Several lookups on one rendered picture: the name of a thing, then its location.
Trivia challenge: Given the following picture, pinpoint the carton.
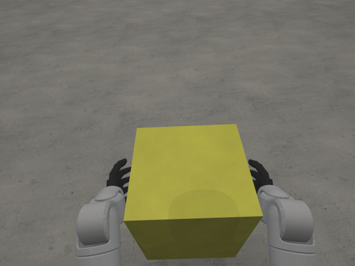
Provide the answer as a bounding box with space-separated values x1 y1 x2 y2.
123 124 263 260

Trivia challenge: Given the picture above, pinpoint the robot left hand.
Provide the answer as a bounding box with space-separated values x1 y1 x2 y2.
106 158 131 203

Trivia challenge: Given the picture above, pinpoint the right robot forearm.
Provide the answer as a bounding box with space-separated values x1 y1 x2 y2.
257 185 317 266

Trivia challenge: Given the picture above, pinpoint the robot right hand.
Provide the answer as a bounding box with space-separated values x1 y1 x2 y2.
248 160 273 193

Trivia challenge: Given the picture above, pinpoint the left robot forearm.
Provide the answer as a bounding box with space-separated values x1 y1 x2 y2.
75 186 126 266

